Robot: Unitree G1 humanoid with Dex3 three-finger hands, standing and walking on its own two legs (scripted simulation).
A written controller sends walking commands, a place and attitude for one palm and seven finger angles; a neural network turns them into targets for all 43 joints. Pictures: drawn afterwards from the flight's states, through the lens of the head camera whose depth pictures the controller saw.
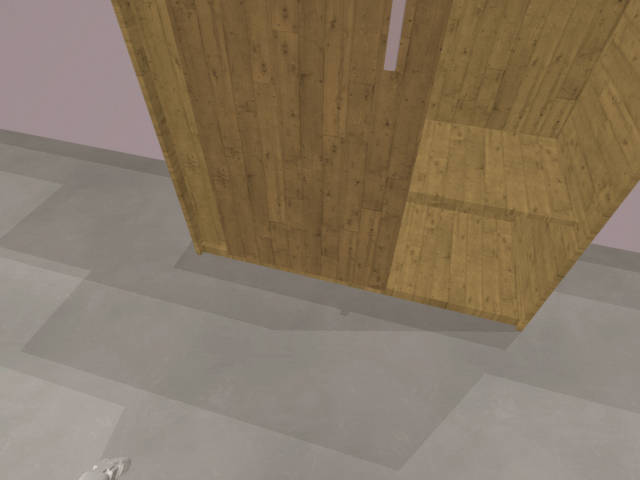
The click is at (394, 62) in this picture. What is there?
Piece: wardrobe's sliding door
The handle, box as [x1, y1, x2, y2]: [384, 0, 406, 70]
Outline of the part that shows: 406,0 393,0 392,2 384,69 394,70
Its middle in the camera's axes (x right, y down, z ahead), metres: +0.15 -0.47 +0.74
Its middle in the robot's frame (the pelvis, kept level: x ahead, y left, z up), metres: +0.90 -0.11 +0.26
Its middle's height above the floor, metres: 1.03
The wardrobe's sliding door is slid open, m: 0.49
